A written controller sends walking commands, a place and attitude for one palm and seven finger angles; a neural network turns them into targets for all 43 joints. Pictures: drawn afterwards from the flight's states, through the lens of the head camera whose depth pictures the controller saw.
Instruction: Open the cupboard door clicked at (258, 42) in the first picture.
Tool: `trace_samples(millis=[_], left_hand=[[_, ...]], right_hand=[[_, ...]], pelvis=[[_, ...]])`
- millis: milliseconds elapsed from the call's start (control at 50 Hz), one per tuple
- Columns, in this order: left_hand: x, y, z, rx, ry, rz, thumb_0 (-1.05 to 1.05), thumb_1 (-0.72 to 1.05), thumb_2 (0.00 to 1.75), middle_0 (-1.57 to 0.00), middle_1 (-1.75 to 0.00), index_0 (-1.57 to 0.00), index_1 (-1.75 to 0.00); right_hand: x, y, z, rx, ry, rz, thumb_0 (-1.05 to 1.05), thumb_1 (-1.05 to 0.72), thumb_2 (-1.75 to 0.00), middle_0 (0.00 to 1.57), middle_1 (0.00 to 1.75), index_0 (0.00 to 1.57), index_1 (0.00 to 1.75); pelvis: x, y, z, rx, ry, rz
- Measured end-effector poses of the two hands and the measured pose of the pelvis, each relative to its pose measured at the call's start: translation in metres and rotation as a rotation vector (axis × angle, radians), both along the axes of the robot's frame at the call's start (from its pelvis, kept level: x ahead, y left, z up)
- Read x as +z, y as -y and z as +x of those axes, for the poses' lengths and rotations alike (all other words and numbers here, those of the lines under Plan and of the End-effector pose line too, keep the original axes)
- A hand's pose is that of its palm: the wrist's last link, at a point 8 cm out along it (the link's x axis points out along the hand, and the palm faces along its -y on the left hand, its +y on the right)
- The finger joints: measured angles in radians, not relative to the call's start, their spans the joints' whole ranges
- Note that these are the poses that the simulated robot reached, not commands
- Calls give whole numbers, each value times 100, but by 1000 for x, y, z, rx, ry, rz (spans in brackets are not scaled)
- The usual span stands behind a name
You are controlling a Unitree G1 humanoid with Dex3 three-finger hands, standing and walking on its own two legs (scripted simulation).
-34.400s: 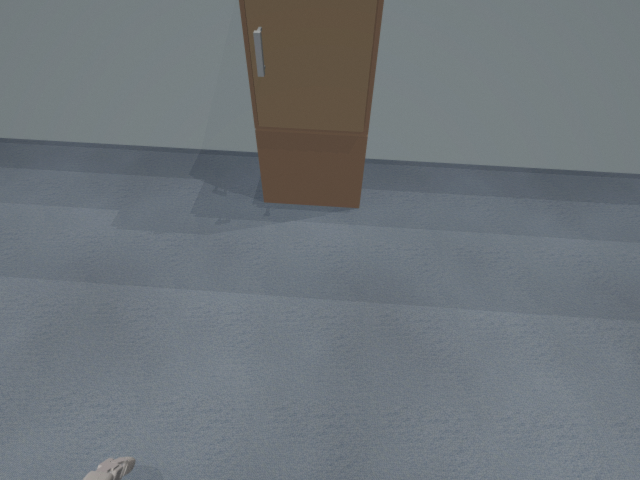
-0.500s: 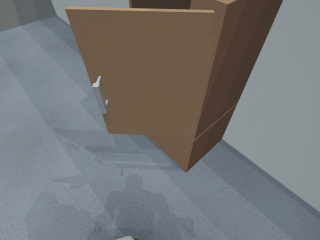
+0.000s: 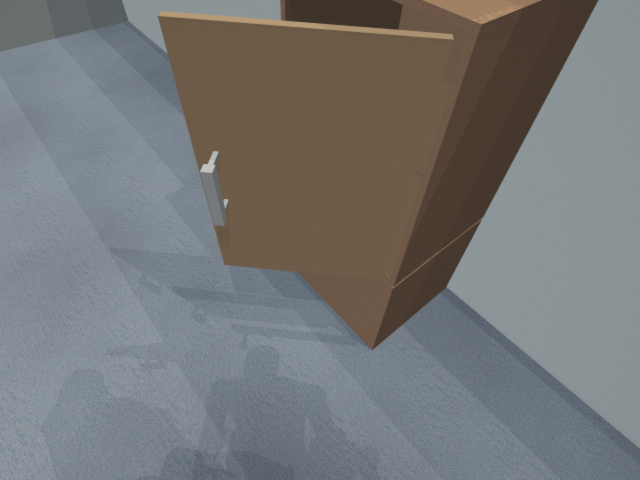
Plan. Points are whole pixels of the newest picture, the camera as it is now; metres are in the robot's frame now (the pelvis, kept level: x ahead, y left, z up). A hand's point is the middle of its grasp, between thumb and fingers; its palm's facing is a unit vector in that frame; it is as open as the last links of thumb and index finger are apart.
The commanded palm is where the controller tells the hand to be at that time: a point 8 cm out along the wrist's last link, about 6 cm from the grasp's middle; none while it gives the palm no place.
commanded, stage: look again from close up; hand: left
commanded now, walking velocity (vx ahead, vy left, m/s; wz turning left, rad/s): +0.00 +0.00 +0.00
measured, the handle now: (217, 189) +0.61 +0.25 -0.05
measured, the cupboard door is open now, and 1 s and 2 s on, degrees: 45 45 45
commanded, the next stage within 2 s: shuffle to correct the standing spot in 0.44 s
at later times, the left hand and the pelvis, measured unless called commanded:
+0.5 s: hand out of the picture +0.03 +0.20 -0.17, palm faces -0.03 -0.97 -0.25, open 7.4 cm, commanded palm none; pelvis +0.00 +0.00 +0.00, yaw -2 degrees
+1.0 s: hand out of the picture +0.06 +0.20 -0.18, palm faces +0.01 -0.98 -0.22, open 7.4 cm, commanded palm none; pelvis +0.05 +0.01 +0.00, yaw -1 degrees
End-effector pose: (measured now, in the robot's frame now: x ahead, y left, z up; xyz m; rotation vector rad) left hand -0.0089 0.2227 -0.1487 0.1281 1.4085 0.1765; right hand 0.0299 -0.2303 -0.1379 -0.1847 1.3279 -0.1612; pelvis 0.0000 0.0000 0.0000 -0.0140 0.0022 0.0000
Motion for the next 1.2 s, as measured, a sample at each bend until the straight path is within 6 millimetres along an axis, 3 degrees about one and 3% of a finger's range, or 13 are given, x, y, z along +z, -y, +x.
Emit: trace_samples(millis=[140,300,520,680,780,900,960,1040,1140,1200], left_hand=[[8,-22,13,-41,45,41,1,91,90,-20,-30,-20,-29],[16,-33,28,-74,78,70,0,91,90,-20,-30,-20,-29],[15,-18,34,-92,62,51,0,91,90,-20,-30,-20,-29],[9,0,34,-85,49,23,0,91,90,-20,-30,-20,-29],[1,1,29,-43,35,4,0,91,90,-20,-30,-20,-29],[-8,-13,26,-12,-37,-3,0,91,90,-20,-30,-20,-29],[-3,-20,43,-28,-45,13,1,91,90,-20,-30,-20,-29],[8,-22,85,-42,30,34,1,91,90,-20,-30,-20,-29],[13,-12,138,-68,158,61,1,91,90,-20,-30,-20,-29],[14,-4,154,-77,205,70,0,91,90,-20,-30,-20,-29]], right_hand=[[-8,-16,20,20,116,27,0,-94,-90,20,30,20,30],[-9,-17,13,14,107,40,0,-94,-90,20,30,20,30],[-8,-3,-21,-11,-7,35,0,-91,-90,20,30,20,30],[-9,8,-29,-19,-53,33,0,-91,-90,20,30,20,30],[-11,9,-21,-3,-82,20,0,-91,-90,20,30,20,30],[-6,-1,6,2,-43,-7,0,-91,-90,20,30,20,30],[-5,-8,10,-11,-32,0,0,-91,-90,20,30,20,30],[-8,-18,7,-5,-84,38,0,-91,-90,20,30,20,30],[-22,-18,13,-15,-128,87,0,-90,-90,20,30,20,30],[-29,-12,27,-34,-117,92,0,-90,-90,20,30,20,30]], pelvis=[[-4,-16,-2,-7,10,6],[-2,-17,-3,-25,10,24],[1,-3,0,-28,4,30],[-1,8,6,-24,4,28],[-6,5,18,-5,-4,12],[-9,-7,38,-19,-8,28],[-6,-9,44,-19,-10,24],[-2,-9,52,-7,-14,23],[-8,0,68,-3,-13,47],[-12,6,75,8,-8,47]])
